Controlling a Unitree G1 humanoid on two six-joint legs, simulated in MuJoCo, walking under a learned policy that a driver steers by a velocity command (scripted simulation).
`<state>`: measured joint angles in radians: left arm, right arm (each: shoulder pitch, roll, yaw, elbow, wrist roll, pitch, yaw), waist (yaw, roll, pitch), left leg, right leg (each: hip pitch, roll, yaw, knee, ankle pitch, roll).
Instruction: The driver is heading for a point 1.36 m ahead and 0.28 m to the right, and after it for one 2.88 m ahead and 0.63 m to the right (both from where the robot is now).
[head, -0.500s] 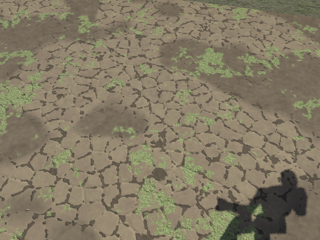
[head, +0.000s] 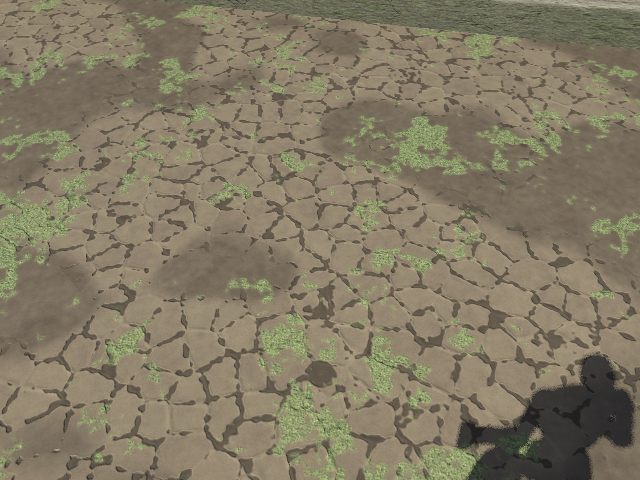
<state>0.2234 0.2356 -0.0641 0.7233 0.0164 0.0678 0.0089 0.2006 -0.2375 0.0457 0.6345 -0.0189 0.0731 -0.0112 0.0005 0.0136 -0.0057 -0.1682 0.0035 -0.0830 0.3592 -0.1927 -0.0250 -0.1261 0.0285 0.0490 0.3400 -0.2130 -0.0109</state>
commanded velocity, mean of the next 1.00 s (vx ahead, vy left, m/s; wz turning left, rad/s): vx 0.41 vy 0.00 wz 0.00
